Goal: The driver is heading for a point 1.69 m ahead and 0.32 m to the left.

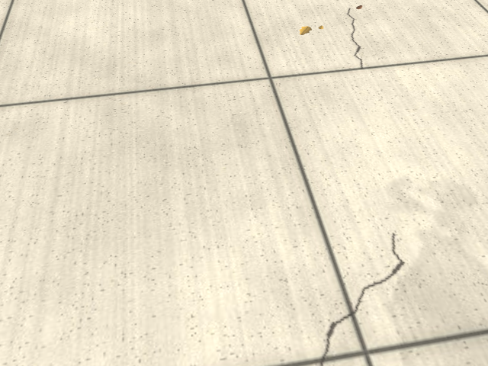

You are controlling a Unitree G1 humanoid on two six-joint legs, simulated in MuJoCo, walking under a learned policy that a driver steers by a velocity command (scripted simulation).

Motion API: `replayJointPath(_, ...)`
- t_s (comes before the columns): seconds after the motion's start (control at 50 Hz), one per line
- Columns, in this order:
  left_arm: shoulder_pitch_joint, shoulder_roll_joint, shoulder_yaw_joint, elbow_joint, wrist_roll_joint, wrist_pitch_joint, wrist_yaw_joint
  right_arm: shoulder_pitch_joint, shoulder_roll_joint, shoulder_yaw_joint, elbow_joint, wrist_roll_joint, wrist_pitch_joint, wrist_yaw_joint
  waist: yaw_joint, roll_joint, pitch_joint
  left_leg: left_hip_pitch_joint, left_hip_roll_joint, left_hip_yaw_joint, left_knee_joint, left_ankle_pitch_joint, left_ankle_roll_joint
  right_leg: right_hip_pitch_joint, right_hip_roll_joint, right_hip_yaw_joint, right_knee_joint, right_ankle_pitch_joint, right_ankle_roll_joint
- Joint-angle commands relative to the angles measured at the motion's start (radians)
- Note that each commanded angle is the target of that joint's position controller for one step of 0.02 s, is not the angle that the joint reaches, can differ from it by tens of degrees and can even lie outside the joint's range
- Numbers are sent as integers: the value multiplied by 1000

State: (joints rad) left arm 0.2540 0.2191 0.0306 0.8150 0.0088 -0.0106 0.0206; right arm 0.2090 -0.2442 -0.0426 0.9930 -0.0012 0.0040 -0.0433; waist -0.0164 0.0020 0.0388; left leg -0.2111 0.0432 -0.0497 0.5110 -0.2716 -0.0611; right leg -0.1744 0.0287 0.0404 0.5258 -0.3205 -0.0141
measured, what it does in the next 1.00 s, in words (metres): walks ahead: right foot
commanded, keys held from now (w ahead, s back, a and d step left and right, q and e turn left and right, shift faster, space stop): no key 0.20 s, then w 0.74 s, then w+q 0.06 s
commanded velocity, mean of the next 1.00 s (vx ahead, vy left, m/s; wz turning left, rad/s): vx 0.28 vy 0.00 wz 0.00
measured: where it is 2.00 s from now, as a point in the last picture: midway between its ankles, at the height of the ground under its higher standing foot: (211, 259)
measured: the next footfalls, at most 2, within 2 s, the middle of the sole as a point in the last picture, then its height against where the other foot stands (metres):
right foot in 0.92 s outside the picture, level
left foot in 1.48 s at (191, 300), level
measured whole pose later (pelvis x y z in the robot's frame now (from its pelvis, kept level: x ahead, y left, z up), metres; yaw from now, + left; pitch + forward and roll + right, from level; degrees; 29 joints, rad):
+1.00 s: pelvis +0.29 +0.00 -0.01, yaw +1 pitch +1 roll +0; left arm 0.01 0.24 0.05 0.82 -0.02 -0.10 -0.04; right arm 0.44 -0.23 -0.03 1.03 0.02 -0.07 -0.01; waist -0.05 0.01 0.06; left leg -0.12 -0.01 -0.06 1.01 -0.50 0.04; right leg -0.45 0.03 -0.07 0.57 -0.14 -0.07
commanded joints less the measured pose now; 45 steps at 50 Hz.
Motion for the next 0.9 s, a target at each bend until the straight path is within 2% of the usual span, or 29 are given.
replayJointPath(0.02, 19, 103, 24, -28, -1, -12, 5, 17, -111, -22, -15, 0, -7, -5, 0, -10, -12, 36, -1, 6, -54, 183, 14, -54, -50, 46, -112, 208, -13)
replayJointPath(0.2, 38, 98, 20, 43, -5, -11, 10, 32, -97, -18, 37, 1, -4, -10, 1, -6, 2, 32, -8, 13, -66, 169, 17, -56, -43, 35, -123, 187, -9)
replayJointPath(0.22, 55, 94, 19, 59, -5, -8, 13, 51, -83, -15, 49, 1, -3, -11, 0, -16, -19, 37, -24, 33, -60, 82, 18, -48, -37, 32, -137, 80, -13)
replayJointPath(0.24, 61, 110, 25, 67, -11, -3, 16, 53, -79, -15, 55, 6, -2, -12, 7, -34, -4, 6, -54, 66, -23, -55, 26, -58, -34, 44, -155, -111, -30)
replayJointPath(0.26, 65, 139, 34, 68, -17, 0, 18, 42, -77, -15, 49, 11, -5, -12, 17, -73, 28, -51, -82, 98, 36, -186, 36, -82, -60, 93, -190, -315, -61)
replayJointPath(0.3, 110, 191, 48, 75, -26, -9, 18, -11, -57, -10, 12, 15, -31, -2, 46, -184, 96, -198, -83, 118, 206, -222, 55, -93, -213, 316, -319, -565, -156)
replayJointPath(0.32, 118, 211, 55, 79, -32, -19, 18, -31, -49, -7, -4, 21, -49, 7, 52, -210, 135, -227, -46, 79, 285, -198, 75, -129, -287, 427, -367, -574, -206)
replayJointPath(0.34, 98, 205, 54, 75, -30, -30, 17, -33, -53, -9, -12, 29, -66, 17, 41, -206, 158, -271, -15, 49, 322, -220, 97, -123, -322, 469, -380, -521, -229)
replayJointPath(0.36, 72, 189, 51, 66, -32, -38, 15, -25, -54, -9, -14, 36, -80, 27, 27, -193, 160, -287, 5, 38, 293, -256, 120, -96, -326, 452, -370, -446, -224)
replayJointPath(0.38, 35, 185, 50, 57, -40, -41, 13, 5, -52, -8, -7, 39, -93, 36, 0, -174, 144, -224, 13, 43, 189, -242, 140, -100, -305, 394, -342, -374, -200)
replayJointPath(0.4, -24, 184, 49, 44, -50, -38, 10, 87, -48, -12, 29, 36, -101, 42, -49, -144, 111, -44, -12, 82, 33, -128, 149, -168, -245, 290, -296, -292, -160)
replayJointPath(0.42, -44, 169, 45, 39, -48, -35, 7, 186, -53, -22, 81, 27, -103, 45, -84, -103, 69, 137, -61, 114, -41, 16, 128, -235, -174, 198, -210, -210, -127)
replayJointPath(0.44, -55, 122, 31, 30, -37, -39, 4, 288, -78, -33, 115, 15, -102, 47, -112, 4, 19, 272, 3, -9, -90, -1, 128, -309, -97, 90, -4, -102, -82)
replayJointPath(0.46, -63, 60, 15, -1, -25, -50, 5, 394, -187, -56, 117, 17, -104, 45, -129, 270, -26, 373, 235, -412, -278, -173, 226, -469, 16, -51, 341, -125, -8)
replayJointPath(0.48, -56, 85, 25, -18, -52, -66, 8, 382, -206, -48, 110, 0, -116, 56, -99, 291, 0, 322, 355, -696, -377, -299, 335, -574, 29, 37, 547, -256, -14)
replayJointPath(0.5, -40, 111, 30, -9, -68, -78, 3, 280, -149, -30, 77, 6, -127, 56, -52, 169, 89, 276, 351, -629, -373, -338, 334, -645, -41, 83, 643, -180, -36)
replayJointPath(0.52, -30, 119, 32, 8, -64, -88, -6, 225, -109, -19, 54, 11, -131, 57, -33, 117, 110, 262, 297, -498, -373, -300, 293, -661, -82, 71, 648, -70, -55)
replayJointPath(0.54, -38, 123, 37, 16, -50, -95, -7, 193, -109, -16, 40, 10, -130, 60, -21, 88, 101, 265, 257, -403, -378, -198, 257, -657, -109, 51, 612, 15, -61)
replayJointPath(0.56, -64, 139, 46, 13, -37, -97, -12, 193, -89, -8, 37, 9, -127, 61, -22, 85, 93, 272, 225, -315, -381, -60, 231, -643, -130, 36, 566, 77, -57)
replayJointPath(0.58, -76, 133, 48, 15, -32, -96, -20, 222, -59, 2, 43, 5, -120, 59, -28, 94, 71, 279, 190, -239, -379, 62, 216, -612, -138, 14, 535, 119, -50)
replayJointPath(0.6, -84, 112, 46, 16, -30, -93, -28, 256, -55, 5, 51, 3, -115, 55, -33, 103, 54, 290, 173, -189, -374, 174, 216, -602, -135, -9, 512, 147, -37)
replayJointPath(0.64, -137, 80, 37, -2, -29, -84, -34, 290, -77, 5, 52, 0, -105, 42, -41, 87, 52, 288, 161, -126, -375, 319, 229, -611, -132, -39, 439, 190, -8)
replayJointPath(0.7, -272, 50, 20, -50, -32, -83, -39, 284, -109, 3, 34, -4, -94, 27, -62, 73, 82, 211, 142, -66, -408, 342, 228, -555, -109, -68, 231, 291, 16)
replayJointPath(0.76, -361, 56, 13, -77, -39, -85, -50, 323, -122, 0, 39, 5, -93, 23, -79, 90, 111, 185, 151, -39, -434, 318, 234, -483, -81, -90, 94, 363, 11)
replayJointPath(0.8, -402, 65, 11, -95, -42, -89, -60, 337, -123, -4, 45, 13, -91, 21, -73, 90, 130, 227, 179, -32, -424, 345, 234, -476, -77, -78, 40, 368, -10)
replayJointPath(0.84, -411, 85, 15, -106, -42, -96, -71, 327, -135, -12, 43, 17, -85, 20, -46, 91, 116, 295, 206, -20, -378, 448, 222, -453, -70, -70, 1, 335, -40)
replayJointPath(0.86, -385, 105, 23, -103, -41, -98, -73, 311, -146, -18, 37, 15, -82, 20, -19, 99, 86, 322, 213, -11, -329, 585, 212, -399, -53, -77, -9, 310, -58)
replayJointPath(0.88, -330, 131, 35, -90, -39, -98, -71, 297, -162, -24, 29, 10, -76, 20, 18, 120, 30, 342, 215, -4, -251, 774, 201, -309, -24, -95, -1, 280, -76)
replayJointPath(0.9, -201, 167, 55, -54, -41, -97, -65, 278, -168, -27, 22, 4, -67, 20, 89, 135, -57, 332, 195, 19, -97, 939, 186, -145, 10, -116, 1, 266, -103)
Keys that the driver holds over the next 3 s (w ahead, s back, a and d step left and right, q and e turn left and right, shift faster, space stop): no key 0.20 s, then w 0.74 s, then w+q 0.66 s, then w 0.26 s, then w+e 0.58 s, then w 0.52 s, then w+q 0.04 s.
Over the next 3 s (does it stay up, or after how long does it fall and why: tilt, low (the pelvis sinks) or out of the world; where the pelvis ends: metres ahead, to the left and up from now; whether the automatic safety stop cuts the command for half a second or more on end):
stays up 1.40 0.23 -0.01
